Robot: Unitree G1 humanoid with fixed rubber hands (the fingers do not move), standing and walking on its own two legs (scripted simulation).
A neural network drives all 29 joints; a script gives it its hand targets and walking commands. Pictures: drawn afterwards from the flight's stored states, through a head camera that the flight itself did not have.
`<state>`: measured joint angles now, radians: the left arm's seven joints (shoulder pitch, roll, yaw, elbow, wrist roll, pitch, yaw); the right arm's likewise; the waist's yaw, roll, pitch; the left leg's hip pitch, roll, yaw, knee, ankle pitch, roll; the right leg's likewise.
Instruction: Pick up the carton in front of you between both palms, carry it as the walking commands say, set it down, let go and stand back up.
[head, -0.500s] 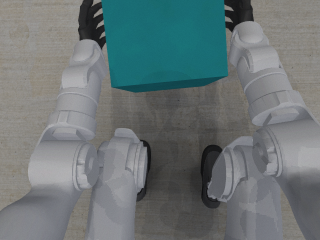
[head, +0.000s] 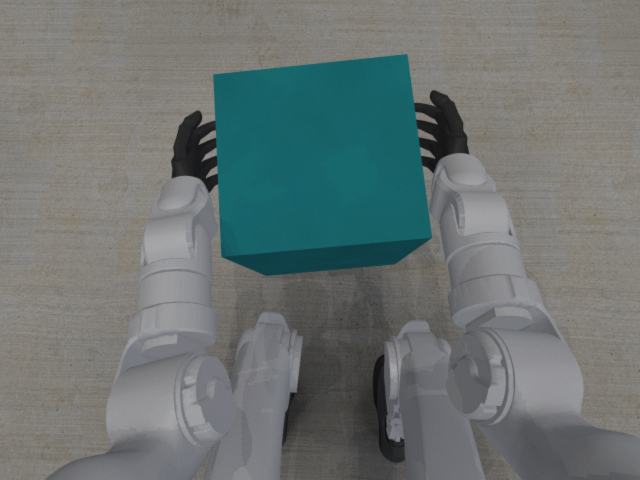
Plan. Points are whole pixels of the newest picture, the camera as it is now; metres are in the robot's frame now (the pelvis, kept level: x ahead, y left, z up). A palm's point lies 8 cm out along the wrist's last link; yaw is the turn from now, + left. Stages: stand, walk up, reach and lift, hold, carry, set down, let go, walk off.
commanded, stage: reach and lift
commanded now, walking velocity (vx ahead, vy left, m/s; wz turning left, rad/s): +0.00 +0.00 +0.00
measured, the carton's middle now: (322, 188) +0.48 +0.04 -0.13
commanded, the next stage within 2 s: none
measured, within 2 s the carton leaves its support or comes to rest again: neither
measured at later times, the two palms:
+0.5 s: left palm (137, 142) +0.43 +0.17 +0.10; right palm (541, 130) +0.45 -0.13 +0.10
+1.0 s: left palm out of the picture +0.40 +0.16 +0.26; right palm out of the picture +0.40 -0.14 +0.26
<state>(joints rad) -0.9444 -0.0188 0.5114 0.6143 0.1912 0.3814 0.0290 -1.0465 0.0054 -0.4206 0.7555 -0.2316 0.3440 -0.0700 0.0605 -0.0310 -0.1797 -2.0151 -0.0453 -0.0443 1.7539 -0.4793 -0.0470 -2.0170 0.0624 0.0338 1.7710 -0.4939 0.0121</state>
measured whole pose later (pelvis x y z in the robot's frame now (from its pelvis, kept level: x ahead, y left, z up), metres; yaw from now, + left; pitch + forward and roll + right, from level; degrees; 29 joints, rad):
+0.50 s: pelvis +0.04 +0.00 +0.14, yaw +0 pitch +31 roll +0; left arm -0.62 -0.09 0.42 0.58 0.20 0.37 0.02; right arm -0.67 0.10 -0.38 0.65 -0.21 0.34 -0.07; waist 0.04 -0.02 -0.24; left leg -1.40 -0.03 -0.05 1.32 -0.46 -0.03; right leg -1.40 0.05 0.04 1.33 -0.47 0.00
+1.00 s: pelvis +0.09 +0.00 +0.26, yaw +0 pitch +9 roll +0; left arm -0.31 -0.15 0.31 0.45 0.22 0.44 0.01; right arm -0.32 0.16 -0.31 0.47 -0.22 0.43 -0.04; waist 0.02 0.00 -0.12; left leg -0.55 -0.02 -0.06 0.70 -0.31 -0.01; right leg -0.54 0.03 0.06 0.70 -0.32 0.00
